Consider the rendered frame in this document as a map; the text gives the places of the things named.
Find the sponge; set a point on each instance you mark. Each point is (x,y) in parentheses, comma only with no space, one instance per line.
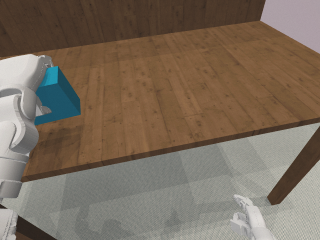
(56,93)

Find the left robot hand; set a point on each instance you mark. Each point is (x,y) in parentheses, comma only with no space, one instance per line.
(29,71)

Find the robot left upper arm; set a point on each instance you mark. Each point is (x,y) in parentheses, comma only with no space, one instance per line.
(8,222)

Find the left robot forearm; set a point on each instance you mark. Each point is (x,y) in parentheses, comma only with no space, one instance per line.
(18,136)

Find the right robot hand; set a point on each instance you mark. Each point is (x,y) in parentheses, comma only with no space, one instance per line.
(243,223)

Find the table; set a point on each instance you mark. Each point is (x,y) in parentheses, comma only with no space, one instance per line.
(161,76)

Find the right robot forearm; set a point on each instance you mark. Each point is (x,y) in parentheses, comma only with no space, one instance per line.
(261,233)

